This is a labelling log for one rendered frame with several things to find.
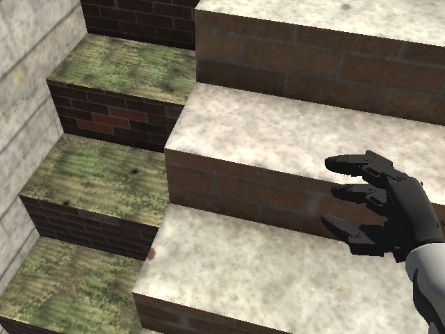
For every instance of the robot right forearm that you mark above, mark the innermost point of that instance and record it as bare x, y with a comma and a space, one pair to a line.
425, 267

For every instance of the robot right hand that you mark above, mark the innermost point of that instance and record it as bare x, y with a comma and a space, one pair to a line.
412, 221

